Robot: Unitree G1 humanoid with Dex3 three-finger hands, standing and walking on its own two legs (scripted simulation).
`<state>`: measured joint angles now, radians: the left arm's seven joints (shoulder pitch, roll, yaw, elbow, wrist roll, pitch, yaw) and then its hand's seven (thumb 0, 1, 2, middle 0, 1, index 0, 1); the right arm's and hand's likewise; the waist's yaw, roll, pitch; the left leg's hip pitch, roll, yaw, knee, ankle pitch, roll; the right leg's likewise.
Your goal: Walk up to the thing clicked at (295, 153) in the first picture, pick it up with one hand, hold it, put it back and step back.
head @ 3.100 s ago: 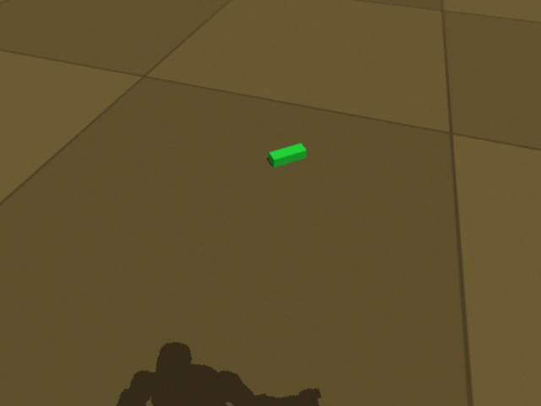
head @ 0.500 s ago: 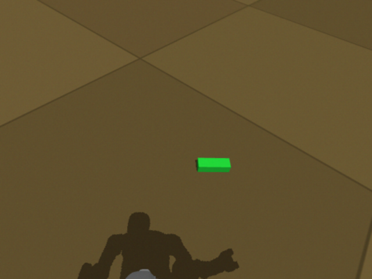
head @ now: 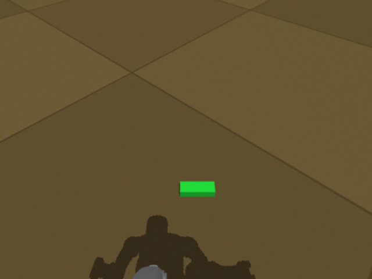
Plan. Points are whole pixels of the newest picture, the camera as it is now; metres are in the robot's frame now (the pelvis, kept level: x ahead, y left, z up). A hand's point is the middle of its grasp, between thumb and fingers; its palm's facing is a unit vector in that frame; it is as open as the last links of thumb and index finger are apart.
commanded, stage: walk up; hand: left
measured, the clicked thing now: (197, 189) +0.72 -0.02 -0.73
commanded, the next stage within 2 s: none
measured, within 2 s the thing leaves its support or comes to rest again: neither
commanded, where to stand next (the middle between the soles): +0.35 -0.23 m, yaw +4 degrees
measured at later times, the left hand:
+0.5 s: hand (137, 241) +0.24 +0.15 -0.14, palm faces -0.06 -0.93 -0.36, open 7.3 cm
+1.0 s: hand (191, 225) +0.30 +0.01 -0.16, palm faces +0.01 -0.95 -0.32, open 7.3 cm
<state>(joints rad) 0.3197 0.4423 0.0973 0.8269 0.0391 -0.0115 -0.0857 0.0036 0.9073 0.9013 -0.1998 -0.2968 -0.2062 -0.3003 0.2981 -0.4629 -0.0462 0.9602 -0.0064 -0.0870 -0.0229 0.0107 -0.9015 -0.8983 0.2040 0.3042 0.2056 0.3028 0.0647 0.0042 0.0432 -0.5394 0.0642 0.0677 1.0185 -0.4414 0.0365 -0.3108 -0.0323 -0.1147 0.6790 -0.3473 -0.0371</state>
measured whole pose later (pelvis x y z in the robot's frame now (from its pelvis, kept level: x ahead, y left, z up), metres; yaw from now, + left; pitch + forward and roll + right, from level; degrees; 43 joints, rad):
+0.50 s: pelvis +0.15 -0.14 -0.01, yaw -1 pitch -2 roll +2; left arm 0.25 0.49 0.12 0.82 0.04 0.04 -0.13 0.01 0.91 0.90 -0.20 -0.30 -0.21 -0.30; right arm 0.36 -0.49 -0.06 0.91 -0.03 -0.10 -0.02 0.01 -0.89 -0.90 0.21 0.31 0.21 0.30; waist -0.01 -0.08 0.05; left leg -0.29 0.17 0.06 0.71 -0.39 -0.03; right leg -0.47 -0.14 0.00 0.76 -0.32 -0.01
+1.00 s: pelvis +0.28 -0.25 +0.00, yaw +3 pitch -2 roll +0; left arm 0.31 0.39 0.02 0.88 0.00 0.00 -0.02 0.01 0.91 0.90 -0.20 -0.30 -0.21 -0.30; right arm 0.22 -0.38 -0.03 0.86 0.00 -0.07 0.00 0.01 -0.90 -0.90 0.21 0.30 0.21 0.30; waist 0.03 -0.04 0.12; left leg -0.39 0.00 0.06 0.68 -0.26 0.06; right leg -0.38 0.00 -0.07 1.05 -0.55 0.00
